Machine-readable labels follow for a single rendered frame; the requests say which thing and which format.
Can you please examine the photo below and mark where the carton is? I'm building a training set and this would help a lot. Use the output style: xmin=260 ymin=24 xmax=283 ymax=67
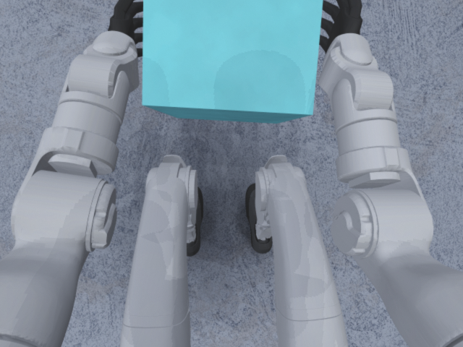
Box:
xmin=142 ymin=0 xmax=323 ymax=124

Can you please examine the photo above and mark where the right robot forearm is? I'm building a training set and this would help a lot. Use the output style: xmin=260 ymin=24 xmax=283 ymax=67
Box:
xmin=318 ymin=33 xmax=433 ymax=223

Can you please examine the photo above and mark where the right robot upper arm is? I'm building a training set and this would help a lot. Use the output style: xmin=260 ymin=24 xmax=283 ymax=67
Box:
xmin=331 ymin=189 xmax=463 ymax=347

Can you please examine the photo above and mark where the left robot forearm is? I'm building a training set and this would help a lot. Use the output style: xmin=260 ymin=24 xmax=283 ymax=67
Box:
xmin=11 ymin=31 xmax=140 ymax=240

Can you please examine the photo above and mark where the left robot hand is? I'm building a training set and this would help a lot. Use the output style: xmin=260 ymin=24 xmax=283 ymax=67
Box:
xmin=108 ymin=0 xmax=143 ymax=57

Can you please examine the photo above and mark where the right robot hand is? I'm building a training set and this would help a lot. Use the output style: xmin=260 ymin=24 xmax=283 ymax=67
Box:
xmin=319 ymin=0 xmax=362 ymax=52

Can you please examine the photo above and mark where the left robot foot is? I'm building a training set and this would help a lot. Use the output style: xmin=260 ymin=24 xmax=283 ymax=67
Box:
xmin=187 ymin=187 xmax=203 ymax=257

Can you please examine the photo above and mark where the right robot thigh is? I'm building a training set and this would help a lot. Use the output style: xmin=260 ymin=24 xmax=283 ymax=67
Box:
xmin=255 ymin=162 xmax=349 ymax=347

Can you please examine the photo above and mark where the left robot upper arm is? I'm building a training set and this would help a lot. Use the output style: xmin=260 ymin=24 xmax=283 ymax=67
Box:
xmin=0 ymin=170 xmax=117 ymax=347

